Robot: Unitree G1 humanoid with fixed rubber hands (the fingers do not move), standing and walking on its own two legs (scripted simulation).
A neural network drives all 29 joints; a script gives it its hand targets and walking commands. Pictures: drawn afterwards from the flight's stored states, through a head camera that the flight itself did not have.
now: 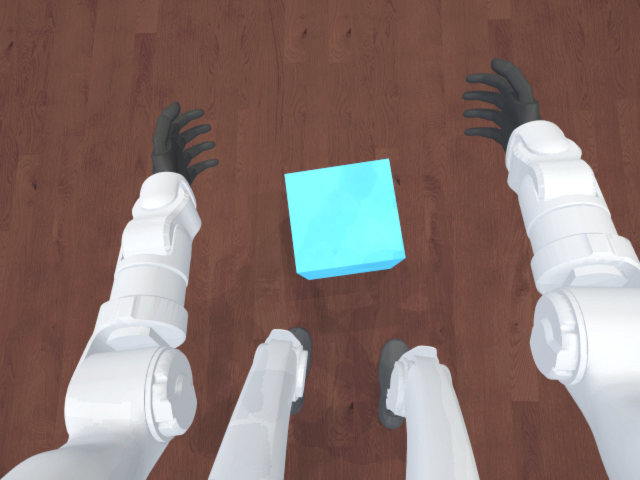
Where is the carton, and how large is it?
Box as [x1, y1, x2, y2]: [284, 159, 405, 279]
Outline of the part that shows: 388,159 284,174 297,273 308,279 384,269 390,268 405,257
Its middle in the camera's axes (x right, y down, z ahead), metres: +0.05 -0.04 +0.88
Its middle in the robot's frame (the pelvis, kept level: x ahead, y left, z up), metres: +0.48 +0.04 -0.51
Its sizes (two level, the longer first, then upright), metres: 0.210 0.200 0.250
